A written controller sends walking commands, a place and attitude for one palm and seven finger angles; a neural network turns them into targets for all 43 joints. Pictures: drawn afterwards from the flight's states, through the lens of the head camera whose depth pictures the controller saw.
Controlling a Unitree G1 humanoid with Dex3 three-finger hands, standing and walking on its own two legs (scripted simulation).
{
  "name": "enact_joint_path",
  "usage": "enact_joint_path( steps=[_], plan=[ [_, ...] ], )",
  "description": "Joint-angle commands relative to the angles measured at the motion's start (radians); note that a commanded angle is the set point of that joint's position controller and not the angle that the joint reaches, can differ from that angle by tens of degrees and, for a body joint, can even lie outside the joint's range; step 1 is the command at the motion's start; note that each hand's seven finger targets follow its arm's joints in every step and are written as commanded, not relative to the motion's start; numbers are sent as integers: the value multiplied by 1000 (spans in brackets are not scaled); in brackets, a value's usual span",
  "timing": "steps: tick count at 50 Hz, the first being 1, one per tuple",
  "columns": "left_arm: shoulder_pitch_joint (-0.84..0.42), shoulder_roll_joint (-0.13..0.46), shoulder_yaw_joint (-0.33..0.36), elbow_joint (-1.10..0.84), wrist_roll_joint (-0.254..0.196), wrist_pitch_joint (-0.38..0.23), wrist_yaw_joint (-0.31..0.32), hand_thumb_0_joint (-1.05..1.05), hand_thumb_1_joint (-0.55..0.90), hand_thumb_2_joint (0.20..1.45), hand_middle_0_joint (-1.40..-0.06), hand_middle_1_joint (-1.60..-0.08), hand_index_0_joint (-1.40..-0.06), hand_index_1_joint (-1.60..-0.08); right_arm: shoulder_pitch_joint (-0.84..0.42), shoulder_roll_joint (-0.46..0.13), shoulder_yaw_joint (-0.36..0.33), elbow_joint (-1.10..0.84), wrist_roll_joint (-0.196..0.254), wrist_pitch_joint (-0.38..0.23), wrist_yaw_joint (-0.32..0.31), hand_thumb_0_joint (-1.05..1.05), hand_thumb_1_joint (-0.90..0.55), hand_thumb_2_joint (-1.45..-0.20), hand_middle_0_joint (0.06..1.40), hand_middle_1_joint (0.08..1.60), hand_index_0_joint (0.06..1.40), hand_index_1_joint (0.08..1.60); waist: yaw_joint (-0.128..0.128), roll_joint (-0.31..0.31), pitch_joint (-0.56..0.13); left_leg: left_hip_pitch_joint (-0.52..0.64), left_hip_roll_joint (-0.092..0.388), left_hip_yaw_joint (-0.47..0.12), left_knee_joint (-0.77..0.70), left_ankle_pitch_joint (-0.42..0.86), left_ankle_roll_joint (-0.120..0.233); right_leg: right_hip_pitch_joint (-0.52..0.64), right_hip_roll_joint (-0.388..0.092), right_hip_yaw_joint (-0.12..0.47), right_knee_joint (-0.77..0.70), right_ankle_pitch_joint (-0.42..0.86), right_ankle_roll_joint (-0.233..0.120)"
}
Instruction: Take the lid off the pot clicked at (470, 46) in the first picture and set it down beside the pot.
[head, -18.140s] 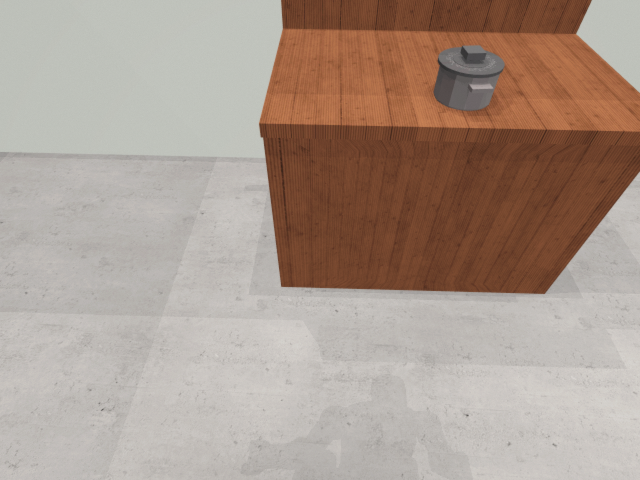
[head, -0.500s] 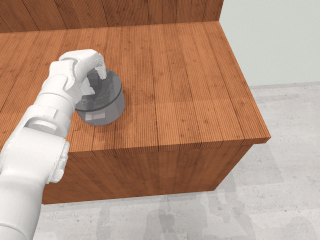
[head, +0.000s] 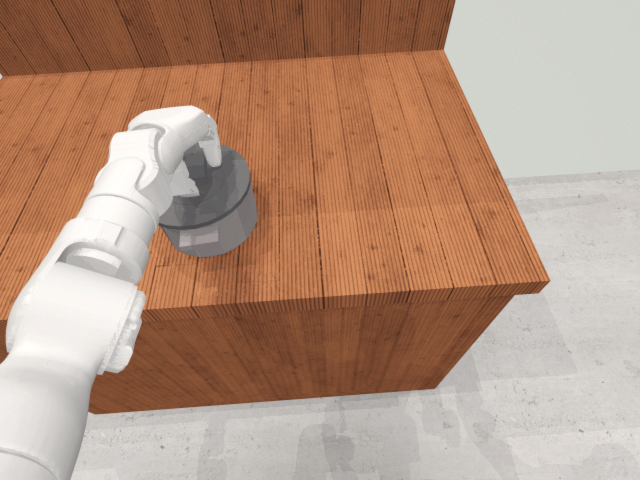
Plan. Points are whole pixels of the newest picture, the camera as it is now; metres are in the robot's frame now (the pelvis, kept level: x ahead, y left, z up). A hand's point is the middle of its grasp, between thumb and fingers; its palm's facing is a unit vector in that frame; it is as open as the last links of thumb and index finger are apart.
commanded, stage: close the fingers and squeeze the knob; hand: left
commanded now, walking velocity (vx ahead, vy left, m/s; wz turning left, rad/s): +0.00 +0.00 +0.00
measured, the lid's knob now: (189, 171) +0.51 +0.15 +0.08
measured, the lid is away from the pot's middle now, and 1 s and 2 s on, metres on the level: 0.01 0.01 0.01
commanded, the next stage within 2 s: lift the lid straight up in 0.38 s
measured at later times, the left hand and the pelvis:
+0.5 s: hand (184, 176) +0.48 +0.14 +0.11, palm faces -0.39 -0.04 -0.92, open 6.5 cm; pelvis +0.00 -0.01 +0.00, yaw +0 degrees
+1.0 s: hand (171, 158) +0.48 +0.15 +0.14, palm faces -0.37 -0.03 -0.93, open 6.0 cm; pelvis -0.01 +0.00 +0.00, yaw +1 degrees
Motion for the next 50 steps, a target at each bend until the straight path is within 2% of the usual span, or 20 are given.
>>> enact_joint_path(
  steps=[1,3,5,9,11,13,16,19,20,23,27,29,31,33,35,39,41,48,49,50],
  plan=[
    [-513,256,80,-204,10,-2,30,0,392,823,-655,-1046,-690,-1063,68,-142,-44,-79,-7,-22,-10,0,-900,-900,200,300,200,300,3,-66,-461,251,-12,-45,16,583,29,206,68,-56,30,428,-67],
    [-507,218,53,-205,1,-4,25,0,416,833,-657,-1047,-703,-1067,60,-140,-46,-81,-6,-20,-10,0,-900,-900,200,300,200,300,0,-53,-447,246,-13,-44,16,588,29,198,66,-55,26,429,-68],
    [-496,235,64,-185,6,1,28,0,442,843,-660,-1048,-719,-1074,63,-143,-44,-76,-4,-18,-9,0,-900,-900,200,300,200,300,-1,-64,-418,235,-13,-39,15,560,29,190,68,-56,24,418,-68],
    [-523,243,70,-230,9,-1,31,0,501,865,-662,-1048,-756,-1090,61,-140,-45,-77,-6,-20,-9,0,-900,-900,200,300,200,300,1,-45,-454,265,-11,-45,18,596,28,199,68,-56,29,433,-68],
    [-514,217,55,-235,3,1,30,0,530,876,-663,-1048,-775,-1098,56,-136,-47,-78,-7,-22,-7,0,-900,-900,200,300,200,300,1,-44,-455,275,-13,-43,23,603,28,198,67,-55,28,439,-67],
    [-506,269,96,-266,-4,-7,30,0,561,886,-664,-1048,-795,-1106,51,-140,-44,-84,-7,-20,-7,0,-900,-900,200,300,200,300,15,-44,-476,260,-14,-45,18,608,30,240,63,-51,30,463,-70],
    [-485,209,47,-186,-3,8,26,0,606,902,-666,-1047,-825,-1118,45,-138,-42,-77,-2,-17,-11,0,-900,-900,200,300,200,300,-3,-100,-404,207,-20,-29,7,499,32,220,67,-57,18,423,-67],
    [-535,254,75,-251,7,2,33,0,651,916,-665,-1046,-855,-1130,46,-141,-44,-80,-2,-21,-13,0,-900,-900,200,300,200,300,4,-62,-458,251,-16,-40,8,543,31,226,65,-53,26,430,-69],
    [-521,218,47,-223,7,5,30,0,663,919,-662,-1044,-863,-1133,44,-137,-42,-80,-3,-22,-14,0,-900,-900,200,300,200,300,-2,-53,-446,250,-19,-35,11,541,31,213,67,-52,24,429,-69],
    [-518,238,59,-178,1,6,25,0,690,925,-656,-1040,-886,-1141,50,-146,-39,-69,1,-17,-21,0,-900,-900,200,300,200,300,-9,-82,-398,196,-23,-26,-1,451,32,213,65,-53,15,398,-72],
    [-598,243,54,-271,6,-11,30,0,709,928,-649,-1037,-906,-1149,53,-136,-40,-78,-3,-34,-21,0,-900,-900,200,300,200,300,-5,-7,-484,283,-18,-47,10,556,28,210,65,-51,25,425,-71],
    [-611,254,64,-275,8,-16,32,0,714,928,-647,-1036,-912,-1150,62,-135,-44,-73,-4,-39,-22,0,-900,-900,200,300,200,300,-10,-30,-491,301,-13,-54,13,587,28,207,69,-50,22,428,-68],
    [-602,276,81,-236,3,-9,37,0,717,929,-646,-1035,-915,-1152,64,-138,-42,-69,-1,-43,-27,0,-900,-900,200,300,200,300,-12,-76,-454,255,-18,-42,-1,501,33,227,69,-50,10,415,-67],
    [-648,315,105,-276,-5,-17,43,0,719,929,-645,-1035,-917,-1152,59,-140,-39,-74,2,-52,-33,0,-900,-900,200,300,200,300,-6,-64,-469,243,-21,-43,-13,475,33,254,64,-48,10,419,-71],
    [-666,289,79,-266,1,-15,43,0,721,929,-645,-1034,-918,-1153,67,-137,-39,-66,2,-62,-36,0,-900,-900,200,300,200,300,-17,-58,-456,255,-21,-42,-15,473,32,234,66,-49,7,416,-69],
    [-616,312,102,-241,19,-13,41,0,722,930,-645,-1034,-920,-1153,70,-137,-40,-66,-3,-73,-29,0,-900,-900,200,300,200,300,1,-20,-480,283,-19,-49,-8,550,27,241,65,-48,11,433,-70],
    [-605,312,102,-210,14,0,34,0,722,930,-644,-1034,-920,-1154,68,-140,-38,-64,-1,-71,-27,0,-900,-900,200,300,200,300,1,-62,-446,245,-21,-46,-21,490,28,249,66,-52,6,414,-71],
    [-674,246,40,-252,-6,4,-9,0,723,930,-644,-1034,-921,-1154,59,-143,-40,-69,2,-82,-20,0,-900,-900,200,300,200,300,-13,-39,-436,287,-22,-57,-17,509,30,209,65,-55,-3,390,-71],
    [-672,276,65,-233,-1,6,-12,0,723,930,-644,-1034,-921,-1154,66,-145,-41,-62,0,-83,-22,0,-900,-900,200,300,200,300,-14,-60,-433,281,-24,-52,-20,478,31,218,67,-52,-5,385,-69],
    [-670,267,55,-210,-4,10,-18,0,723,930,-644,-1034,-921,-1154,64,-146,-38,-64,1,-82,-25,0,-900,-900,200,300,200,300,-18,-85,-415,257,-28,-47,-29,429,33,220,66,-53,-11,371,-68]
  ],
)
